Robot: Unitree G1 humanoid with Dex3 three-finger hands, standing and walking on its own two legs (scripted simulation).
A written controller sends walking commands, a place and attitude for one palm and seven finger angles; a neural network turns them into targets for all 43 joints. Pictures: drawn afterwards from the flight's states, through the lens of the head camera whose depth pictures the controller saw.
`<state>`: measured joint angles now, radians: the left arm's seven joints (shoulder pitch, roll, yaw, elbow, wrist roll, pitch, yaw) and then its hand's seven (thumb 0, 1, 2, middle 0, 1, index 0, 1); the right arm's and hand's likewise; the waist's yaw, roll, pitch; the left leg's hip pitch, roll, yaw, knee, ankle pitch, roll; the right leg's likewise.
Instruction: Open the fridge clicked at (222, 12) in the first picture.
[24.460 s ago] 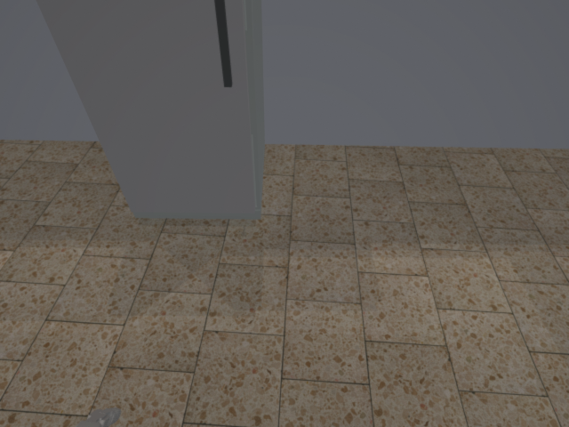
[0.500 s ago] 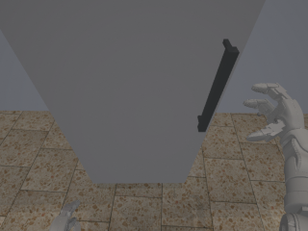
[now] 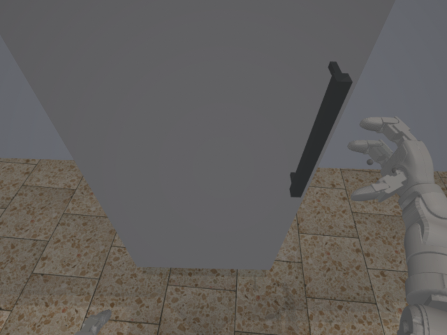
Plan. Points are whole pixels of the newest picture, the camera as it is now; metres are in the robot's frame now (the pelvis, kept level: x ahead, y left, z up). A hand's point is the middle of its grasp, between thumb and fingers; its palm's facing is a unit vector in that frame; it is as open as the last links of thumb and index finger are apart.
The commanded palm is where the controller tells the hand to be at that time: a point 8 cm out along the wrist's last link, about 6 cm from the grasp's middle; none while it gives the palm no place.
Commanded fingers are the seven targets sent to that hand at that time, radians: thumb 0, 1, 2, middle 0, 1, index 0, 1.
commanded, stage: move the hooked fingers beside the handle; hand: right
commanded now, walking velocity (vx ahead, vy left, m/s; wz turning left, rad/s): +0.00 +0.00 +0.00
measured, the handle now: (311, 140) +0.46 -0.11 +0.12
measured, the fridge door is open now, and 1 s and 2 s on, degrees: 0 0 0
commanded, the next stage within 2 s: feel for the door with the fingertips in 1.26 s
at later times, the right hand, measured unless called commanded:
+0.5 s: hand (363, 167) +0.40 -0.20 +0.12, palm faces -0.09 +1.00 +0.00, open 14.0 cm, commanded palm +0.38 -0.25 +0.13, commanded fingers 0.00 0.50 -0.30 0.30 1.20 0.30 1.20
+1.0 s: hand (365, 161) +0.40 -0.19 +0.14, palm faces -0.09 +1.00 -0.01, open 14.0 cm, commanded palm +0.37 -0.25 +0.13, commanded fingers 0.00 0.50 -0.30 0.30 1.20 0.30 1.20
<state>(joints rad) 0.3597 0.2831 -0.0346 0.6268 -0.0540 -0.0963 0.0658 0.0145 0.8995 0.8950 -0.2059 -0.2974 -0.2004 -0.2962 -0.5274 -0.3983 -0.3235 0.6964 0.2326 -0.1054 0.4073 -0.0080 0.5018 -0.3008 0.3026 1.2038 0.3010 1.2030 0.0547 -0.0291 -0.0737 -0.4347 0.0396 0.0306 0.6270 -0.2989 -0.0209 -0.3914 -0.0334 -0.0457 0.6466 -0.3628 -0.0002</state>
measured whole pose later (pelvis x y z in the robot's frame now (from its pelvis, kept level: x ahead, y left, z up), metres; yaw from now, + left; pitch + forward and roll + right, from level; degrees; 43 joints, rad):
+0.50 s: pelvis +0.00 +0.01 +0.00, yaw +0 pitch +7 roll +0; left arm 0.31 0.29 -0.04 0.60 -0.05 -0.08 0.07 0.01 0.90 0.89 -0.21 -0.30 -0.20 -0.30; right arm -0.56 -0.40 -0.32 0.75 0.21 -0.10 0.40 -0.01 0.50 -0.30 0.30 1.20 0.30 1.20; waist 0.05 -0.03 -0.06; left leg -0.46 0.04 0.04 0.64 -0.30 -0.01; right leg -0.41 -0.04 -0.04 0.66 -0.36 0.01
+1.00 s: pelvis +0.00 +0.00 +0.00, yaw +0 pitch +6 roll +0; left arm 0.32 0.27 -0.05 0.61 -0.05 -0.08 0.07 0.01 0.90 0.89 -0.21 -0.30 -0.20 -0.30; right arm -0.54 -0.38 -0.32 0.70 0.22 -0.12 0.38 -0.01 0.50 -0.30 0.30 1.20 0.30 1.20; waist 0.05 -0.02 -0.06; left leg -0.43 0.03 0.04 0.63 -0.30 -0.01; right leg -0.39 -0.04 -0.04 0.65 -0.36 0.01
